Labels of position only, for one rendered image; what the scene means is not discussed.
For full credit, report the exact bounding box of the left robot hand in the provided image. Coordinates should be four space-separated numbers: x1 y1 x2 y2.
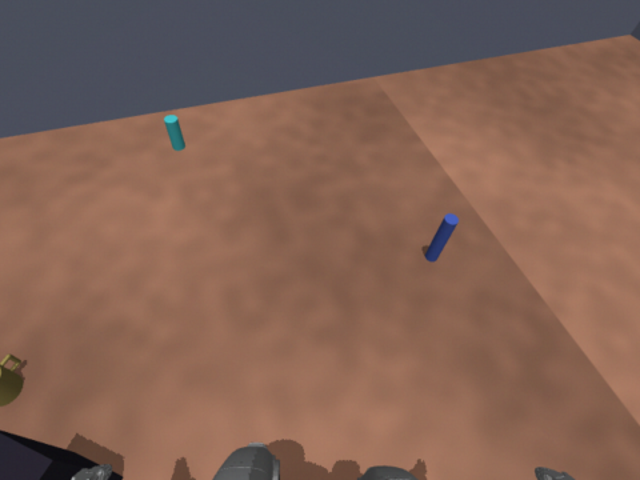
71 464 112 480

